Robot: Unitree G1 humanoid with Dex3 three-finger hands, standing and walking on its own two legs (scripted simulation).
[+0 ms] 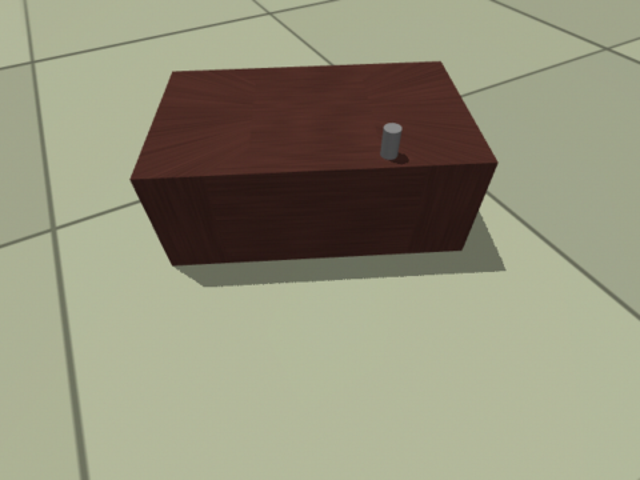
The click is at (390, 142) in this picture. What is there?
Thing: squat round
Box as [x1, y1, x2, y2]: [380, 123, 401, 159]
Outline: 385,124 383,128 380,154 384,158 392,159 397,155 401,127 395,123
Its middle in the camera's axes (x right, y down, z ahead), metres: +0.23 -0.34 +1.28
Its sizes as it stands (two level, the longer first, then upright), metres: 0.058 0.058 0.102
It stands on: a support 0.45 m high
